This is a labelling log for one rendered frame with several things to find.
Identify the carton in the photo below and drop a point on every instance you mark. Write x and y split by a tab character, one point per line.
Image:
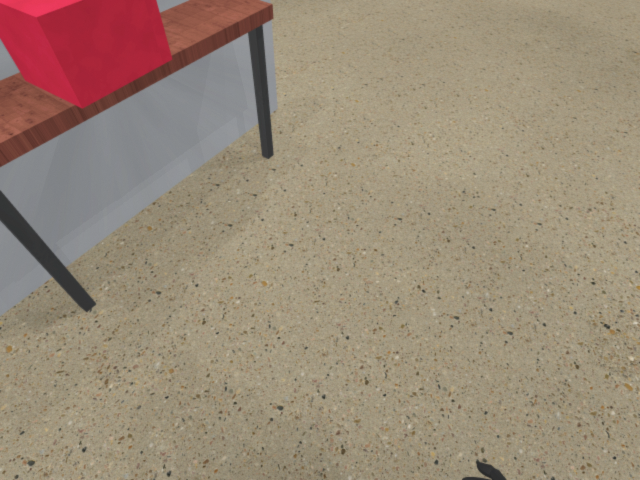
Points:
83	50

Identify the table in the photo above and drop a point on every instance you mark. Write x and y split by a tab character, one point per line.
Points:
31	116

